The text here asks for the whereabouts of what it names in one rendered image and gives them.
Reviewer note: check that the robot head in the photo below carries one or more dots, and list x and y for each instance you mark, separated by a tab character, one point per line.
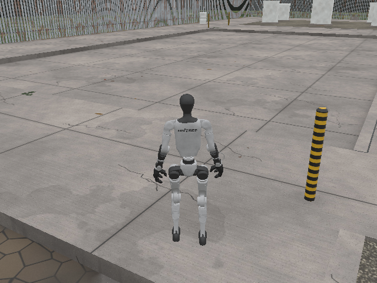
187	103

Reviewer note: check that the robot left forearm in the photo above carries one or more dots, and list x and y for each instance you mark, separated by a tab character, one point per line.
160	159

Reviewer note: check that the left robot hand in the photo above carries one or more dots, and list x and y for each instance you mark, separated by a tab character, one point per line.
156	175

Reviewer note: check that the robot left upper arm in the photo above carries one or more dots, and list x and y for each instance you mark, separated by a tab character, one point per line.
169	125

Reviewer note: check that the right robot thigh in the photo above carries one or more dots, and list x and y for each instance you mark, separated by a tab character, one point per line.
202	180

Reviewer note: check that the robot right forearm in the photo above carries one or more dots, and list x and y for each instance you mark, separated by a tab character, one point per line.
215	156

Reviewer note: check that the robot right upper arm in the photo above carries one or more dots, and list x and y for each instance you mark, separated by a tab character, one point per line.
205	124

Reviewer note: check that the right robot hand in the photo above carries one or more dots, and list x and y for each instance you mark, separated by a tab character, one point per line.
217	169

